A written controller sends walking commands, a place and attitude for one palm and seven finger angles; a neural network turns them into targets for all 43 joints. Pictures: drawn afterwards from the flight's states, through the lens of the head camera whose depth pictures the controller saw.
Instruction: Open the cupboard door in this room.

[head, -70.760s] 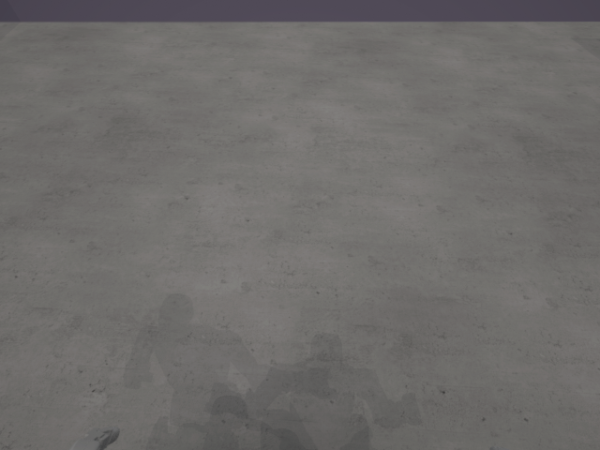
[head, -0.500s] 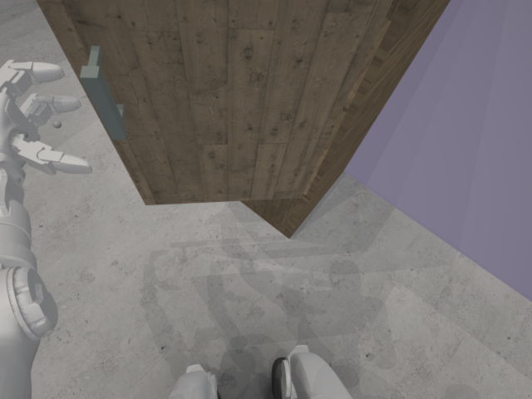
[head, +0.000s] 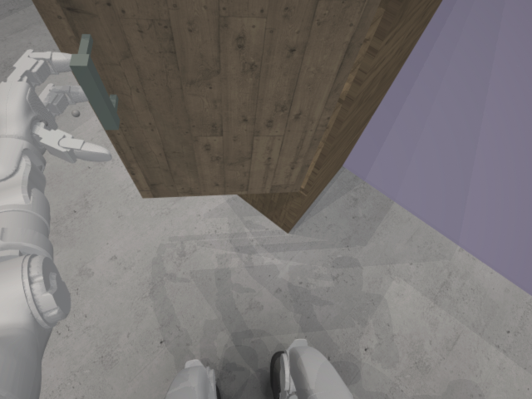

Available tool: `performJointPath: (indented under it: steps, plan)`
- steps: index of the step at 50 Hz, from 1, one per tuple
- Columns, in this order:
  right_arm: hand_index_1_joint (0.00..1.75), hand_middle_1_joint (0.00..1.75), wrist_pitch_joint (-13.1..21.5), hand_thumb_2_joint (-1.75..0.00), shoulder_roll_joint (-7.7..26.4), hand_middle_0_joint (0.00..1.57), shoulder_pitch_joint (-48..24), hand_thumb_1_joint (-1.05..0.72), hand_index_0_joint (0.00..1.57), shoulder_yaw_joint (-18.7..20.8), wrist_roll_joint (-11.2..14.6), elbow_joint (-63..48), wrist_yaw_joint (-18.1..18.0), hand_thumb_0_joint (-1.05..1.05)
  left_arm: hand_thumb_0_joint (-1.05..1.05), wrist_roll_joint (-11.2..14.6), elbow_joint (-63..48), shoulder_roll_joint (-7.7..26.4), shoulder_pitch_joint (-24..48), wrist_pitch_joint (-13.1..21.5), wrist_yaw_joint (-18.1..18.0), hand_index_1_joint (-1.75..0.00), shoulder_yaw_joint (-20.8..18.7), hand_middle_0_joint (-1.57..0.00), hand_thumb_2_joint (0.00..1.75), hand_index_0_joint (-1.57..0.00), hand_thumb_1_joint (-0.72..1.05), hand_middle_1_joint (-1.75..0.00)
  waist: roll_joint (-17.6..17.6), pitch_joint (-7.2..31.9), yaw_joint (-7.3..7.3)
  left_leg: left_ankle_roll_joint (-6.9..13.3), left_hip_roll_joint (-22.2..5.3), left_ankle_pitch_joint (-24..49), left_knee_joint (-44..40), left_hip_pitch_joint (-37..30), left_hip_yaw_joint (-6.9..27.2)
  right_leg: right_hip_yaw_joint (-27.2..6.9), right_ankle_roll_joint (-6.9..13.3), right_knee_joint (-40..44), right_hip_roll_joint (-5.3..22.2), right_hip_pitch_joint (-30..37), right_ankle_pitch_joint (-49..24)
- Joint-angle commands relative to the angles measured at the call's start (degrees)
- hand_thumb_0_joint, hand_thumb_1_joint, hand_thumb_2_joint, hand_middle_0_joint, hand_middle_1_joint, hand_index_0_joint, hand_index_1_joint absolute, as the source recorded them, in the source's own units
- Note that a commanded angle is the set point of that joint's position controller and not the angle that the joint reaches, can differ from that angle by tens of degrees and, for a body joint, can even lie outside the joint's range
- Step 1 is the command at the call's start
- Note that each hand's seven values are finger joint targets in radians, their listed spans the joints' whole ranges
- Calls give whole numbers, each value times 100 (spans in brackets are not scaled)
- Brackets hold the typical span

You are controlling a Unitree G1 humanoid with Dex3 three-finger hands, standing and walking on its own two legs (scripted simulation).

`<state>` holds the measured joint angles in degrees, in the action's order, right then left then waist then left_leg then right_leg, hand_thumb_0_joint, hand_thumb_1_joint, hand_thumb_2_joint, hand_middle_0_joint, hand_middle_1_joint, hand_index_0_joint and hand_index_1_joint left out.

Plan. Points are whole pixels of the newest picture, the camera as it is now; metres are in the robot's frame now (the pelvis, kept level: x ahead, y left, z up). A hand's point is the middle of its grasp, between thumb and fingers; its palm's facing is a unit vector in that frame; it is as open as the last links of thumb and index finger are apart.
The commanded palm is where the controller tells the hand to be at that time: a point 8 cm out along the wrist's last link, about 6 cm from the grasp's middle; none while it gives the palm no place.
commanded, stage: slide the fingers in behind the handle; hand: left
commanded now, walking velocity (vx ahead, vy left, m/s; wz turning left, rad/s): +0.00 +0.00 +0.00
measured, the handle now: (99, 85) +0.55 +0.20 +0.08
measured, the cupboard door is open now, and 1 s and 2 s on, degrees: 44 44 44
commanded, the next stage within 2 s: close the thumb around the handle in 1.18 s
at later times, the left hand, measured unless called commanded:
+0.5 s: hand (109, 115) +0.50 +0.18 +0.07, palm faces -0.01 -1.00 -0.01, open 14.0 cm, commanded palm +0.47 +0.23 +0.08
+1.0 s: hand (114, 118) +0.49 +0.18 +0.08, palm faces +0.00 -1.00 -0.01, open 14.1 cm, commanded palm +0.47 +0.22 +0.08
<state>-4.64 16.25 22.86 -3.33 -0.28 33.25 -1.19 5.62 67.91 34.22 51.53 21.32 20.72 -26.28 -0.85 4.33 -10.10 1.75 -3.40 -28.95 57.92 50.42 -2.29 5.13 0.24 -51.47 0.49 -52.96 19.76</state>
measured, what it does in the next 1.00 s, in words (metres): stands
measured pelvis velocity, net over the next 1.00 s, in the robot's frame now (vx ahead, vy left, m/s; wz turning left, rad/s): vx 0.00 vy -0.01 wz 0.01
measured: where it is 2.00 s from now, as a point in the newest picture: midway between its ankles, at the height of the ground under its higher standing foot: outside the picture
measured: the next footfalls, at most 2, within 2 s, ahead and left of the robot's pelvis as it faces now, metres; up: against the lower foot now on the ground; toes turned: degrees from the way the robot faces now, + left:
none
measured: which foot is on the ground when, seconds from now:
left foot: down 0.00-1.00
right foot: down 0.00-1.00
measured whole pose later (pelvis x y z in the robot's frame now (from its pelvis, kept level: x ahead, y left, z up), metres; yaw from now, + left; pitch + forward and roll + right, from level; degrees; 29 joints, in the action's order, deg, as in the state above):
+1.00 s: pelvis +0.00 -0.01 +0.00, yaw +1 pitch +20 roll -2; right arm -2.7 15.9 22.3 -2.1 -0.5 35.2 -0.3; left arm 5.9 66.7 25.9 50.4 24.2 14.1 -21.1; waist -1.3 5.0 -8.6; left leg 1.2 -2.8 -28.2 56.8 48.6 -2.3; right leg 4.9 0.8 -52.1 1.0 -51.9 20.1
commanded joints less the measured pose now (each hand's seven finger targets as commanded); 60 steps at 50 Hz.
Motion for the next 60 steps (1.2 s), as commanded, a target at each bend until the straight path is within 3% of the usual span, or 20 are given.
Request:
performJointPath:
  steps: [1, 4, 7, 9, 13, 15, 19, 21, 27, 32, 34, 36, 38, 41, 43, 47, 52, 55, 56, 60]
  plan:
    - [30, 30, 86, -90, 1036, 20, 1038, -90, 20, 425, -35, -220, -33, 0, 0, 96, -1220, 1311, 2431, 337, -14, -120, 106, -30, 30, -30, -50, -120, -761, 2725, -72, -53, 188, 2451, -759, -1439, 436, -310, 95, 359, -266, 1679, -1574]
    - [30, 30, 90, -90, 1048, 20, 1079, -90, 20, 463, -34, -192, -33, 0, 0, 192, -1380, 1277, 2380, 367, 29, -120, 43, -30, 30, -30, -50, -120, -918, 3042, -27, -81, 182, 2753, -727, -1704, 446, -306, 107, 331, -273, 1692, -1759]
    - [30, 30, 102, -90, 1016, 20, 1078, -90, 20, 467, -42, -175, -14, 0, 0, 250, -1460, 986, 2423, 377, -13, -120, 205, -30, 30, -30, -50, -120, -868, 2852, -71, -74, 179, 2820, -726, -1732, 463, -261, 124, 329, -285, 1591, -1758]
    - [30, 30, 87, -90, 1020, 20, 1097, -90, 20, 480, -50, -160, -5, 0, 0, 215, -1427, 1198, 2277, 382, -115, -120, -11, -30, 30, -30, -50, -120, -807, 2946, 39, -94, 177, 2854, -743, -1702, 460, -273, 114, 319, -276, 1702, -1806]
    - [30, 30, 86, -90, 971, 20, 1093, -90, 20, 502, -59, -174, 38, 0, 0, 134, -1634, 1028, 2226, 452, -298, -120, 81, -30, 30, -30, -50, -120, -860, 2980, 71, -116, 171, 3146, -735, -1820, 464, -258, 119, 278, -273, 1716, -1987]
    - [30, 30, 79, -90, 953, 20, 1056, -90, 20, 507, -54, -197, 51, 0, 0, 147, -1619, 870, 2188, 465, -372, -120, 161, -30, 30, -30, -50, -120, -628, 2822, 21, -99, 174, 3033, -767, -1719, 440, -262, 91, 317, -274, 1777, -1992]
    - [30, 30, 101, -90, 908, 20, 1002, -90, 20, 521, -43, -241, 86, 0, 0, 136, -1759, 741, 1903, 534, -492, -120, 172, -30, 30, -30, -50, -120, -864, 3034, 173, -131, 195, 3222, -777, -1873, 409, -275, 115, 285, -263, 1893, -2106]
    - [30, 30, 100, -90, 915, 20, 984, -90, 20, 515, -38, -222, 88, 0, 0, 135, -1589, 723, 1908, 499, -557, -120, 171, -30, 30, -30, -50, -120, -448, 2731, 106, -83, 210, 2868, -813, -1532, 359, -299, 86, 336, -255, 2011, -2071]
    - [30, 30, 149, -90, 901, 20, 952, -90, 20, 503, -51, -255, 52, 0, 0, 87, -1713, 781, 2154, 633, -645, -120, 143, -30, 30, -30, -50, -120, -540, 2858, 116, -59, 259, 2774, -816, -1485, 335, -352, 114, 291, -231, 2196, -2165]
    - [30, 30, 195, -90, 870, 20, 897, -90, 20, 508, -38, -236, 74, 0, 0, 142, -1627, 370, 2074, 644, -604, -120, 410, -30, 30, -30, -50, -120, -515, 2772, 82, -49, 281, 2658, -820, -1419, 293, -372, 102, 321, -225, 2180, -2158]
    - [30, 30, 196, -90, 885, 20, 909, -90, 20, 529, -36, -184, 77, 0, 0, 136, -1604, 511, 1980, 648, -627, -120, 262, -30, 30, -30, -50, -120, -537, 2898, 158, -82, 262, 2734, -821, -1535, 319, -354, 101, 308, -216, 2145, -2128]
    - [30, 30, 213, -90, 858, 20, 861, -90, 20, 518, -30, -165, 86, 0, 0, 168, -1487, 120, 2074, 597, -641, -120, 558, -30, 30, -30, -50, -120, -307, 2605, 25, -57, 272, 2450, -846, -1381, 292, -347, 71, 386, -217, 2044, -1966]
    - [30, 30, 235, -90, 881, 20, 872, -90, 20, 522, -38, -138, 76, 0, 0, 136, -1563, 280, 2213, 651, -672, -120, 471, -30, 30, -30, -50, -120, -478, 2703, 64, -56, 285, 2414, -839, -1389, 292, -381, 89, 362, -209, 2066, -1949]
    - [30, 30, 256, -90, 903, 20, 887, -90, 20, 511, -42, -103, 63, 0, 0, 72, -1311, 344, 2259, 638, -696, -120, 453, -30, 30, -30, -50, -120, -229, 2535, 10, -34, 299, 2056, -850, -1164, 302, -389, 76, 393, -202, 2012, -1667]
    - [30, 30, 273, -90, 897, 20, 884, -90, 20, 503, -45, -106, 58, 0, 0, 47, -1354, 326, 2370, 675, -683, -120, 494, -30, 30, -30, -50, -120, -538, 2646, 39, -53, 310, 2156, -838, -1301, 327, -383, 101, 348, -195, 1922, -1675]
    - [30, 30, 295, -90, 927, 20, 927, -90, 20, 504, -64, -113, 44, 0, 0, 103, -1328, 462, 2367, 670, -657, -120, 353, -30, 30, -30, -50, -120, -351, 2772, 17, -31, 308, 2201, -799, -1253, 344, -371, 104, 321, -205, 2016, -1745]
    - [30, 30, 311, -90, 921, 20, 920, -90, 20, 506, -65, -138, 53, 0, 0, 120, -1471, 430, 2412, 692, -644, -120, 388, -30, 30, -30, -50, -120, -594, 2879, 52, -62, 296, 2370, -788, -1435, 375, -344, 119, 291, -215, 1903, -1743]
    - [30, 30, 304, -90, 923, 20, 904, -90, 20, 495, -49, -86, 57, 0, 0, 108, -1289, 282, 2484, 640, -656, -120, 530, -30, 30, -30, -50, -120, -445, 2600, -39, -52, 286, 2101, -807, -1277, 361, -356, 82, 360, -212, 1757, -1534]
    - [30, 30, 304, -90, 946, 20, 928, -90, 20, 501, -56, -70, 44, 0, 0, 92, -1244, 483, 2477, 628, -684, -120, 370, -30, 30, -30, -50, -120, -335, 2588, -13, -46, 282, 2005, -819, -1191, 362, -354, 82, 362, -209, 1823, -1482]
    - [30, 30, 315, -90, 935, 20, 946, -90, 20, 501, -75, -77, 47, 0, 0, 54, -1390, 376, 2579, 663, -710, -120, 484, -30, 30, -30, -50, -120, -579, 2797, -30, -83, 267, 2297, -799, -1471, 423, -314, 91, 298, -208, 1679, -1567]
